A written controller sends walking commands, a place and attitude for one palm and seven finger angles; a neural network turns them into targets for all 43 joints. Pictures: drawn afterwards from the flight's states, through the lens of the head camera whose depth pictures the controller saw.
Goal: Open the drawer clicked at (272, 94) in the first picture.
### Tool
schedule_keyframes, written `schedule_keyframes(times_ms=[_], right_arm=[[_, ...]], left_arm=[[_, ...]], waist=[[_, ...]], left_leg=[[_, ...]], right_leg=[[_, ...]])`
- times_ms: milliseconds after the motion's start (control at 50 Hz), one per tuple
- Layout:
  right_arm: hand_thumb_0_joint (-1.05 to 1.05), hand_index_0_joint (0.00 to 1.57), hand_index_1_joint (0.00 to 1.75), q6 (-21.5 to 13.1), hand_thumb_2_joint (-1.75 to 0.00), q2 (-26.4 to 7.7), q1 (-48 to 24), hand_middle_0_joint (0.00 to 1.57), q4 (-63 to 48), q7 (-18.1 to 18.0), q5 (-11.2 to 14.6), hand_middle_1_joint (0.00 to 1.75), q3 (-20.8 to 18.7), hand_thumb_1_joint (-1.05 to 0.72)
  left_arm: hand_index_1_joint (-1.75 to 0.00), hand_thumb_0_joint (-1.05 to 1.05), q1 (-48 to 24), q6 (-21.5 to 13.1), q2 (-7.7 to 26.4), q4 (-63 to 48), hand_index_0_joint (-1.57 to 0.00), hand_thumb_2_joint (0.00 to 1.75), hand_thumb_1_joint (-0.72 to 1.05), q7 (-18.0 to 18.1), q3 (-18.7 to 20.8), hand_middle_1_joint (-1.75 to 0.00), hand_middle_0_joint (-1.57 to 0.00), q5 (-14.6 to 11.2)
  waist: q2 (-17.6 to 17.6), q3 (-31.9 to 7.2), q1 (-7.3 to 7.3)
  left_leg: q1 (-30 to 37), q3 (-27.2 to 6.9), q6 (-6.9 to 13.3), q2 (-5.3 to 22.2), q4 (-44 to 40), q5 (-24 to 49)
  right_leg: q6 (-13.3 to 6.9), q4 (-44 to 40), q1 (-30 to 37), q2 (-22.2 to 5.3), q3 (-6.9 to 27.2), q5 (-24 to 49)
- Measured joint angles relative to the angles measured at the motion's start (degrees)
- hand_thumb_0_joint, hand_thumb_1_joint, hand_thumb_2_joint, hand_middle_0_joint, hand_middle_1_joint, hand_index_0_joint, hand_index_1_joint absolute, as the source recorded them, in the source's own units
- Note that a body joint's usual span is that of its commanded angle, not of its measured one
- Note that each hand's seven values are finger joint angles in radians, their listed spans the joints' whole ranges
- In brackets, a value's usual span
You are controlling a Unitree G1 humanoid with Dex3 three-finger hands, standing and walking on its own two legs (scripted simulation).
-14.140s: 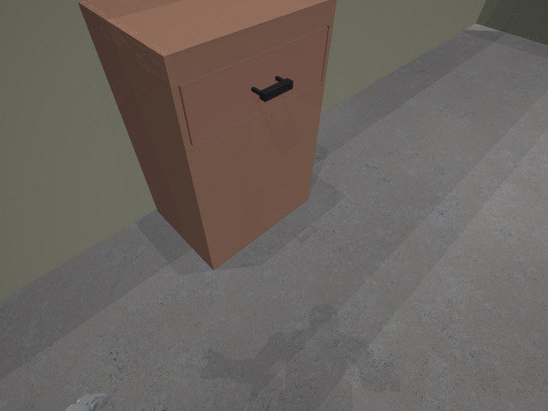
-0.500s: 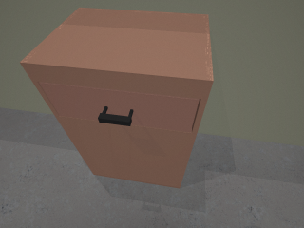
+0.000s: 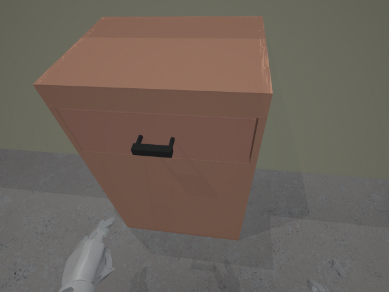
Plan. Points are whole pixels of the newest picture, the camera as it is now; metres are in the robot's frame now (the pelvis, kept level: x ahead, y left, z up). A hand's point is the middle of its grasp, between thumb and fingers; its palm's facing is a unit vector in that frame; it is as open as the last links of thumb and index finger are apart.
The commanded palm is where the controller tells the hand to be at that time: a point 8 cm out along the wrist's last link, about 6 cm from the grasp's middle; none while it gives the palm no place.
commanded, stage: raise the hand with hooked fingers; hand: left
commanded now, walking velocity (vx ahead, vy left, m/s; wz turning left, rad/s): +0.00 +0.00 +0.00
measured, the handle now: (154, 144) +0.50 +0.15 -0.02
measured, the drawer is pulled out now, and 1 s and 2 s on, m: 0.00 0.00 0.00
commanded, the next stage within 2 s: move the hooked fingers above the handle in 1.70 s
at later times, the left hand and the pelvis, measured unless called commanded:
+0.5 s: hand (91, 249) +0.21 +0.23 -0.01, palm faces +0.06 -0.11 -0.99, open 10.2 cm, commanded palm +0.18 +0.23 +0.04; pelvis -0.02 +0.00 -0.03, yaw +1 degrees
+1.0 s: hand (82, 207) +0.27 +0.24 +0.06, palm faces +0.06 -0.10 -0.99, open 13.0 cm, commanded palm +0.25 +0.25 +0.11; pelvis +0.00 +0.01 +0.00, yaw +0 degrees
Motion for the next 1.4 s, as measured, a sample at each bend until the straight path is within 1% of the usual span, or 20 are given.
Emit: schedule_keyframes(times_ms=[60,80,120,180,220,260,300,340,400,480,540,600,640,760,840,900,980,1060,1260,1400], right_arm=[[0.02,0.2,0.3,4.28,-0.9,-1.36,-5.26,0.2,-7.5,2.64,-1.6,0.3,-1.25,-0.92],[0.02,0.2,0.3,6.05,-0.9,-1.52,-6.98,0.2,-9.73,3.66,-1.83,0.3,-1.56,-0.92],[0.02,0.2,0.3,9.27,-0.9,-1.78,-9.86,0.2,-13.74,5.47,-2.11,0.3,-1.87,-0.92],[0.01,0.2,0.3,12.61,-0.9,-2.29,-12.62,0.2,-18.57,7.04,-2.85,0.3,-2.12,-0.91],[0.01,0.19,0.3,14.07,-0.9,-2.31,-13.58,0.2,-20.48,7.3,-3.55,0.3,-2.34,-0.91],[0.01,0.19,0.3,14.95,-0.9,-1.9,-14.09,0.2,-21.11,7.27,-4.18,0.3,-2.36,-0.91],[0.01,0.19,0.3,15.63,-0.9,-1.08,-14.42,0.2,-20.81,7.13,-4.83,0.3,-1.99,-0.91],[0.01,0.2,0.3,16.25,-0.9,0.12,-14.65,0.2,-19.99,7.03,-5.03,0.3,-1.11,-0.91],[0.01,0.2,0.3,17.14,-0.9,2.39,-14.4,0.2,-18.45,6.72,-4.73,0.3,0.81,-0.91],[0.01,0.2,0.3,18.32,-0.9,5.02,-11.76,0.2,-16.42,5.9,-3.48,0.3,3.39,-0.91],[0.01,0.2,0.3,18.44,-0.9,5.86,-8.67,0.2,-15.05,5.26,-2.59,0.3,4.82,-0.91],[0.01,0.2,0.3,18.07,-0.9,5.41,-5.83,0.2,-13.99,4.8,-2.4,0.3,5.06,-0.9],[0.01,0.2,0.3,17.83,-0.9,4.57,-4.53,0.2,-13.35,4.58,-2.41,0.3,4.47,-0.9],[0.01,0.2,0.3,17.18,-0.9,0.86,-3.41,0.2,-11.71,3.92,-2.72,0.3,0.73,-0.9],[0.01,0.2,0.3,17.04,-0.9,-0.96,-4.67,0.2,-11.2,3.7,-2.41,0.3,-1.17,-0.91],[0.01,0.2,0.3,17.12,-0.9,-1.58,-6.23,0.2,-11.43,3.62,-1.85,0.3,-1.67,-0.91],[0.01,0.2,0.3,17.39,-0.9,-1.21,-8.43,0.2,-12.23,3.5,-1.11,0.3,-1.15,-0.91],[0.01,0.2,0.3,17.77,-0.9,0.01,-10.0,0.2,-13.12,3.46,-0.68,0.3,0.14,-0.91],[0.01,0.2,0.3,19.05,-0.9,1.97,-10.42,0.2,-12.98,3.52,0.03,0.3,2.5,-0.91],[0.01,0.2,0.3,19.89,-0.9,1.17,-8.31,0.2,-12.07,3.7,0.41,0.3,2.11,-0.91]], left_arm=[[-0.38,0.01,-0.72,-2.81,0.84,-4.52,-0.21,0.85,0.8,4.03,1.09,-0.38,-0.2,13.34],[-0.39,0.01,-0.14,-3.89,0.84,-5.7,-0.21,0.84,0.78,4.91,1.29,-0.4,-0.2,16.86],[-0.42,0.01,1.95,-6.01,0.82,-7.95,-0.21,0.82,0.73,6.17,1.05,-0.42,-0.2,22.64],[-0.46,0.0,5.93,-8.34,0.92,-10.21,-0.22,0.79,0.66,8.38,-0.32,-0.46,-0.21,29.56],[-0.49,0.0,7.56,-9.02,1.61,-10.61,-0.23,0.77,0.61,10.37,-0.89,-0.49,-0.22,33.29],[-0.52,0.0,7.66,-9.41,2.74,-10.38,-0.24,0.75,0.56,12.21,-0.79,-0.52,-0.23,35.92],[-0.55,0.0,6.11,-9.61,4.32,-10.56,-0.25,0.73,0.51,13.42,-0.25,-0.55,-0.24,37.49],[-0.58,0.0,3.62,-9.37,5.47,-10.85,-0.26,0.71,0.46,14.08,0.51,-0.58,-0.25,37.41],[-0.63,0.0,-0.91,-7.03,5.95,-10.91,-0.26,0.68,0.38,13.24,1.13,-0.63,-0.26,35.44],[-0.69,0.0,-5.48,-2.36,5.23,-10.75,-0.27,0.64,0.29,8.91,0.64,-0.69,-0.26,32.43],[-0.73,0.0,-6.38,-1.27,5.1,-10.94,-0.27,0.61,0.23,5.1,0.52,-0.73,-0.26,30.76],[-0.77,0.0,-5.9,-2.64,5.79,-11.41,-0.27,0.59,0.16,2.35,0.93,-0.78,-0.27,30.17],[-0.8,0.0,-5.14,-4.06,6.45,-11.9,-0.28,0.57,0.11,1.62,1.56,-0.81,-0.27,30.05],[-0.89,0.0,-5.0,-7.01,7.97,-12.94,-0.29,0.51,-0.02,2.92,3.4,-0.9,-0.28,29.8],[-0.95,0.0,-7.1,-6.26,8.45,-12.88,-0.3,0.47,-0.12,3.51,4.16,-0.96,-0.29,29.23],[-1.0,0.0,-9.35,-4.57,8.53,-12.69,-0.3,0.44,-0.18,2.42,3.81,-1.0,-0.29,28.57],[-1.06,0.0,-12.57,-2.73,8.87,-12.26,-0.31,0.4,-0.28,-0.62,2.6,-1.06,-0.3,27.96],[-1.12,0.0,-15.5,-2.47,9.89,-11.89,-0.31,0.36,-0.36,-4.0,1.86,-1.12,-0.31,27.55],[-1.19,0.0,-23.32,-4.4,13.11,-8.99,-0.32,0.31,-0.47,-10.71,2.62,-1.19,-0.31,25.2],[-1.2,0.0,-26.44,-6.79,14.81,-7.45,-0.32,0.3,-0.49,-14.18,4.5,-1.2,-0.31,22.9]], waist=[[-0.59,-2.49,0.17],[-1.05,-2.93,0.46],[-2.22,-3.33,1.26],[-3.7,-3.07,2.92],[-4.6,-3.03,4.34],[-5.33,-3.35,5.65],[-5.61,-3.64,6.62],[-5.17,-3.75,6.94],[-3.33,-3.08,6.38],[-0.61,-1.76,4.88],[0.13,-0.9,3.91],[0.26,-0.01,3.23],[0.22,0.55,2.93],[0.31,1.39,2.78],[0.39,1.17,2.92],[0.58,1.09,3.08],[0.77,1.27,3.54],[0.82,1.65,4.18],[1.59,2.66,5.35],[2.13,2.85,4.74]], left_leg=[[-3.91,1.86,0.08,0.37,3.13,-1.22],[-4.94,2.48,0.09,0.56,4.03,-1.6],[-6.83,3.3,0.09,0.84,5.79,-2.28],[-9.87,3.23,0.11,1.05,9.08,-3.45],[-12.35,2.66,0.12,1.03,11.63,-4.32],[-15.07,1.82,0.06,0.94,14.38,-5.25],[-17.48,0.78,-0.05,0.87,17.25,-6.28],[-19.03,-0.24,-0.13,0.89,19.7,-7.29],[-18.92,-1.4,-0.25,1.04,21.17,-7.95],[-15.2,-1.67,-0.03,1.1,18.03,-6.82],[-11.41,-0.89,0.22,0.9,13.29,-4.98],[-8.37,-0.23,0.43,0.77,9.06,-3.27],[-7.02,0.04,0.49,0.76,7.07,-2.48],[-5.29,0.09,0.75,0.51,4.38,-1.54],[-4.23,0.08,0.92,0.24,3.19,-1.21],[-2.82,0.04,1.0,0.06,1.94,-0.78],[-0.27,-0.05,1.04,-0.14,-0.45,0.15],[2.28,-0.34,0.96,-0.2,-3.01,1.28],[5.47,-1.64,0.85,-0.32,-7.05,3.46],[5.8,-1.73,0.99,-0.51,-8.52,4.4]], right_leg=[[-0.07,2.98,-4.77,0.54,1.92,-0.26],[-0.07,3.84,-6.08,0.8,2.53,-0.32],[-0.15,5.58,-8.36,1.13,3.37,-0.58],[-0.34,8.42,-11.25,1.14,3.41,-1.47],[-0.39,10.62,-13.38,0.86,2.96,-2.33],[-0.45,12.99,-15.63,0.46,2.27,-3.35],[-0.54,15.37,-17.46,0.06,1.39,-4.46],[-0.54,17.15,-18.34,-0.2,0.48,-5.4],[-0.39,17.59,-17.34,-0.27,-0.61,-5.84],[-0.1,13.79,-13.13,-0.03,-1.01,-4.47],[0.09,9.58,-9.75,0.16,-0.37,-2.75],[0.24,5.84,-7.08,0.36,0.16,-1.17],[0.33,3.96,-5.83,0.51,0.36,-0.38],[0.67,1.16,-3.97,0.43,0.37,0.6],[0.88,0.17,-2.94,0.24,0.38,0.8],[1.01,-0.91,-1.55,0.14,0.34,1.09],[1.11,-2.94,0.94,0.08,0.23,1.75],[1.07,-5.27,3.55,0.13,-0.12,2.59],[1.02,-9.88,7.61,0.09,-1.51,4.52],[1.16,-11.67,8.15,-0.01,-1.62,5.6]])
